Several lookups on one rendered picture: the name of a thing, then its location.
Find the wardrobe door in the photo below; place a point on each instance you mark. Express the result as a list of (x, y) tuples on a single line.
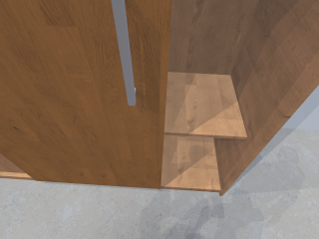
[(7, 166), (64, 112)]

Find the handle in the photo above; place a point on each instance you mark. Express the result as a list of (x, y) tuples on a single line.
[(121, 23)]

